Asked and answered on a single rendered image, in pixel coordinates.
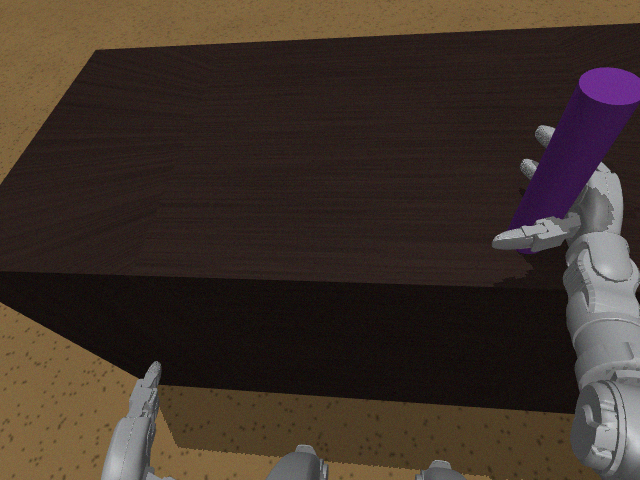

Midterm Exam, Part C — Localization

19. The right robot hand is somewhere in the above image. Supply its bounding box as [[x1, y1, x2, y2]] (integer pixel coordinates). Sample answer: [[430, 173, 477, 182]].
[[492, 125, 623, 252]]

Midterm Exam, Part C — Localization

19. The left robot hand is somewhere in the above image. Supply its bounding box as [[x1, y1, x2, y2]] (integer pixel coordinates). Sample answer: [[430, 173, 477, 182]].
[[101, 361, 176, 480]]

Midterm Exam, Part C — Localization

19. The can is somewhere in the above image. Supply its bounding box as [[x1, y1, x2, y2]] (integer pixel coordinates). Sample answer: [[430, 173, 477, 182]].
[[507, 67, 640, 254]]

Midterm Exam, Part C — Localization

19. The right robot arm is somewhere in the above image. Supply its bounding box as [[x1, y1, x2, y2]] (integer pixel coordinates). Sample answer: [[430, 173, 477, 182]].
[[563, 232, 640, 480]]

